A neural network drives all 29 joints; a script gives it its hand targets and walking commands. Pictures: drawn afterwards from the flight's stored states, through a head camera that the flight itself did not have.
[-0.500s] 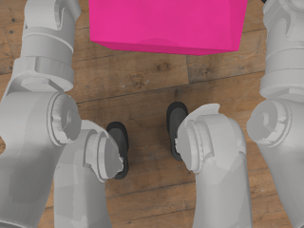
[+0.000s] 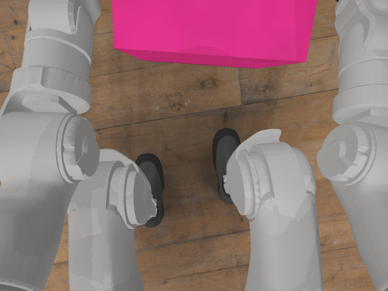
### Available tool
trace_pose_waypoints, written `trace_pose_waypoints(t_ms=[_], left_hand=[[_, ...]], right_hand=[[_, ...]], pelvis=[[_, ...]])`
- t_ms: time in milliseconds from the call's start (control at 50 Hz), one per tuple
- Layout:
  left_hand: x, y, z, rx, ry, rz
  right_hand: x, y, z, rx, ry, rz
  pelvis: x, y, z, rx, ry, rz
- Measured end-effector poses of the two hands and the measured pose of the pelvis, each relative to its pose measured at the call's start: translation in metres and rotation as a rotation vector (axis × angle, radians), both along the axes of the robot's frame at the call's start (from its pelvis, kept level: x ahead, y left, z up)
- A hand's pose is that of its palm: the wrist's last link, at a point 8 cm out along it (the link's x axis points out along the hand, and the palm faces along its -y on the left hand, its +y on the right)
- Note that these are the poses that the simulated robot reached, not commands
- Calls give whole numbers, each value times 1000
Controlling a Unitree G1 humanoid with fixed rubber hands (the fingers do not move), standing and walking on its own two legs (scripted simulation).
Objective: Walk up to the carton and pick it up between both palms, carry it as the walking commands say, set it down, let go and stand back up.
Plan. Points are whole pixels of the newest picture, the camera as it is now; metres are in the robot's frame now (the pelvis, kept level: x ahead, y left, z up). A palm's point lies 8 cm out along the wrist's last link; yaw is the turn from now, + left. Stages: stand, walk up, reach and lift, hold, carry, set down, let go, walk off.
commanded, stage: set down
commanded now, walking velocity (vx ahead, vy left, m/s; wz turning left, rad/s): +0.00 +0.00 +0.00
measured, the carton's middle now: out of the picture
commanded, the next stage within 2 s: let go in 1.98 s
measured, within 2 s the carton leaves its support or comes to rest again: neither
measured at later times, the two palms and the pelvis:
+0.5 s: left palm out of the picture +0.58 +0.08 -0.17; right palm out of the picture +0.51 -0.32 -0.17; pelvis +0.00 -0.01 -0.01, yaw -1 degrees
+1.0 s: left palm out of the picture +0.60 +0.09 -0.07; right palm out of the picture +0.51 -0.34 -0.07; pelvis +0.00 -0.01 +0.04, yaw -1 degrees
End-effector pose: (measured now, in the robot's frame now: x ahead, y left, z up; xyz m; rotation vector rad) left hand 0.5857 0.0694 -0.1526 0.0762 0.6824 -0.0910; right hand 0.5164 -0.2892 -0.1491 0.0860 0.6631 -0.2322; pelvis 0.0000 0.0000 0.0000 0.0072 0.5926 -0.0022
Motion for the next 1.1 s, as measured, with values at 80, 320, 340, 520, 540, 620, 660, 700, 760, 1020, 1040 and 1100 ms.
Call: trace_pose_waypoints(t_ms=[80,320,340,520,540,620,660,700,760,1020,1040,1100], left_hand=[[0,-1,-3,22,-1,-8],[-6,1,-25,65,23,-5],[-5,1,-25,65,21,-3],[-3,13,-20,69,16,10],[-3,14,-19,69,17,11],[-3,18,-18,70,17,15],[-2,20,-16,71,11,17],[0,21,-12,73,-1,18],[4,21,0,78,-25,17],[16,17,91,72,-49,36],[15,18,97,72,-47,36],[15,20,114,73,-42,36]], right_hand=[[-2,1,-10,-26,37,5],[-10,-5,-37,-76,87,-71],[-10,-8,-35,-80,84,-78],[-12,-32,-21,-94,80,-107],[-12,-33,-21,-93,81,-107],[-12,-35,-21,-90,81,-107],[-11,-35,-20,-89,75,-107],[-9,-34,-17,-89,60,-106],[-4,-34,-7,-89,32,-102],[-7,-49,83,-107,-1,-89],[-7,-49,89,-107,-1,-88],[-8,-49,107,-105,-1,-82]], pelvis=[[0,-2,1,1,-5,-3],[4,-9,-4,6,-1,-9],[4,-9,-5,5,-2,-10],[1,-11,-8,4,-11,-20],[1,-11,-8,4,-12,-21],[-1,-11,-7,4,-14,-21],[-2,-11,-6,4,-15,-21],[-2,-11,-5,4,-14,-22],[-2,-11,-2,5,-8,-25],[5,-11,47,23,98,-29],[5,-11,52,24,108,-29],[7,-12,67,27,135,-28]])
